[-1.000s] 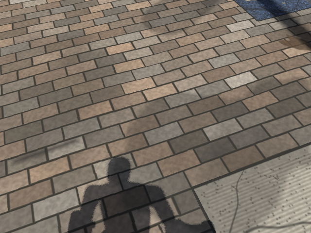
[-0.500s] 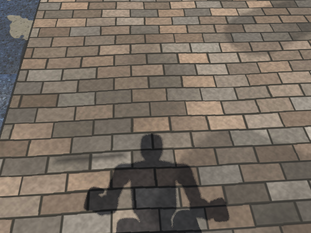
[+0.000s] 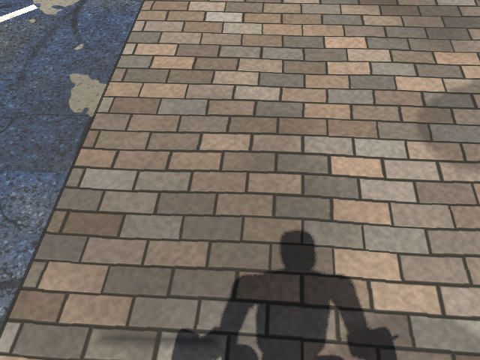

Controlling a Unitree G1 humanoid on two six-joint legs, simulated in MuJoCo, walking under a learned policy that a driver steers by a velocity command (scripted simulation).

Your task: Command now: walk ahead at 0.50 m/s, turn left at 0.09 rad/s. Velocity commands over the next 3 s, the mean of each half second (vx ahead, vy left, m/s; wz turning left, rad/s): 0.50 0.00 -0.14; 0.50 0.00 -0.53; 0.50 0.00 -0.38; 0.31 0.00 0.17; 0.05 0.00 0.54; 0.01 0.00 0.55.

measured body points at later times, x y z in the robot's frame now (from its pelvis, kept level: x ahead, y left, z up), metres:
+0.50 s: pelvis +0.28 +0.05 +0.00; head +0.31 +0.06 +0.45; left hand +0.38 +0.33 -0.13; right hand +0.38 -0.23 -0.10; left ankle +0.32 +0.15 -0.74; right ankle +0.22 -0.09 -0.66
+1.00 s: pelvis +0.53 -0.06 -0.01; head +0.56 -0.09 +0.44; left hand +0.75 +0.15 -0.11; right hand +0.54 -0.37 -0.12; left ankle +0.53 +0.12 -0.65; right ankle +0.55 -0.14 -0.74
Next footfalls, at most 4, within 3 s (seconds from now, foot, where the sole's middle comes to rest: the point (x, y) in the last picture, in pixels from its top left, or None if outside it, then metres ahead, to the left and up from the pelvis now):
0.32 left None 0.36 0.15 -0.78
0.84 right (318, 325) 0.59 -0.15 -0.78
1.34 left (294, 223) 0.94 -0.11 -0.78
1.82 right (394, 201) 1.03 -0.45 -0.78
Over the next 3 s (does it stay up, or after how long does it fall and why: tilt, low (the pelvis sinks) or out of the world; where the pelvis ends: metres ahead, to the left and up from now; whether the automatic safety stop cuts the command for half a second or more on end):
stays up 1.01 -0.30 0.00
